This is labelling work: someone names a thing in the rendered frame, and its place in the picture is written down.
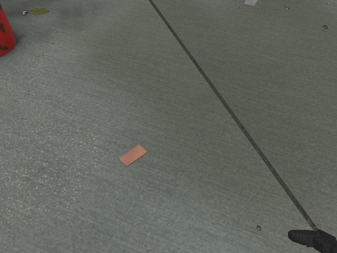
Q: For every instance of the right robot hand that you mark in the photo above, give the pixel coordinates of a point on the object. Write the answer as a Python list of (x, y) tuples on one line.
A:
[(319, 240)]

